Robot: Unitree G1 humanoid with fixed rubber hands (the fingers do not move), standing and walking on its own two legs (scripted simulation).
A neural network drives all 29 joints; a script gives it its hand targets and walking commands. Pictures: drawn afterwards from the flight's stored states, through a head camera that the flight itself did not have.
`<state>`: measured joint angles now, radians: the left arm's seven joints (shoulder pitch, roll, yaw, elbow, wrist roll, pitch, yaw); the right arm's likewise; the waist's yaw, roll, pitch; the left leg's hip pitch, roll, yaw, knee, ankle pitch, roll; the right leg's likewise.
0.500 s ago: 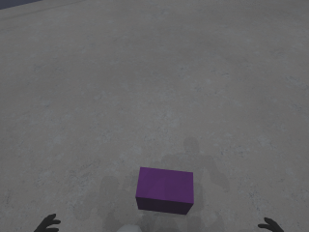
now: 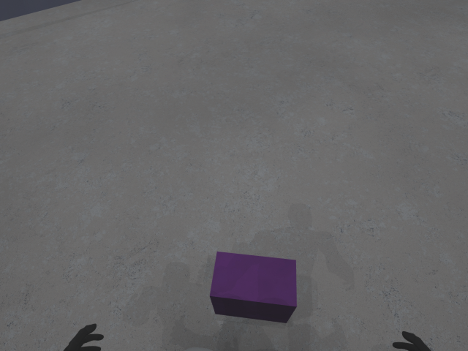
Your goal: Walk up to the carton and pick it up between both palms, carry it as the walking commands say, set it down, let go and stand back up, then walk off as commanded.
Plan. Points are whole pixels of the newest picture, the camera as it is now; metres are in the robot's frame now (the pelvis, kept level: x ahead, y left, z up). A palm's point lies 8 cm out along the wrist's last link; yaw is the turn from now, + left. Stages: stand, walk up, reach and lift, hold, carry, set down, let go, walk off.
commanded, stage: walk up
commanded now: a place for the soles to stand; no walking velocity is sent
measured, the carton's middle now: (253, 288) +0.39 -0.02 -0.64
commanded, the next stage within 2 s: reach and lift in 0.34 s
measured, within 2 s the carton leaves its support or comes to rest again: neither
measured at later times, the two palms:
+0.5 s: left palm (81, 341) +0.14 +0.30 -0.10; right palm (421, 344) +0.16 -0.29 -0.10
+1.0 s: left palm (125, 283) +0.25 +0.27 -0.14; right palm (385, 299) +0.24 -0.28 -0.16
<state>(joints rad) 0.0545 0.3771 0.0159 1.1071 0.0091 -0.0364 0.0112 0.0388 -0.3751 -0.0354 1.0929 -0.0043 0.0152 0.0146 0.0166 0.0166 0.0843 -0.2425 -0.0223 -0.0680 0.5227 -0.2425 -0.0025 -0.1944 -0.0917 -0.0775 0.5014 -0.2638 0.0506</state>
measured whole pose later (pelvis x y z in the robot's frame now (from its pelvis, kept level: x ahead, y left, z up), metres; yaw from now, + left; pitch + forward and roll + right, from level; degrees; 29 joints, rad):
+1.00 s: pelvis -0.01 -0.02 -0.07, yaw -4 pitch +18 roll +1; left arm -0.18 0.34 0.23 0.62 -0.01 0.16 -0.09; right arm -0.18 -0.26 -0.11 0.53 -0.02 0.22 -0.01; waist 0.05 -0.01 0.04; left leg -0.88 0.03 -0.02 0.99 -0.42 -0.05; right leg -0.89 -0.04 0.01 1.02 -0.44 0.02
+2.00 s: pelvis -0.05 +0.00 -0.14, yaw -5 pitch +47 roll +0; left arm -0.89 0.33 0.35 0.77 -0.04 0.12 -0.08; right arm -0.93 -0.31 -0.31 0.77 0.04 0.13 0.05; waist 0.04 -0.01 -0.08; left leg -1.63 0.02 0.00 1.19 -0.37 -0.02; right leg -1.63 -0.03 0.04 1.19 -0.37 0.05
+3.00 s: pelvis -0.11 +0.01 -0.39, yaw -5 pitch +30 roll -1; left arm -1.35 0.46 0.13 0.95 -0.23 0.12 0.09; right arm -1.38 -0.48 -0.13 0.98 0.28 0.11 -0.08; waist 0.03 -0.02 0.52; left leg -2.15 -0.01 -0.05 2.17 -0.55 -0.03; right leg -2.13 -0.01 0.08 2.16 -0.56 0.09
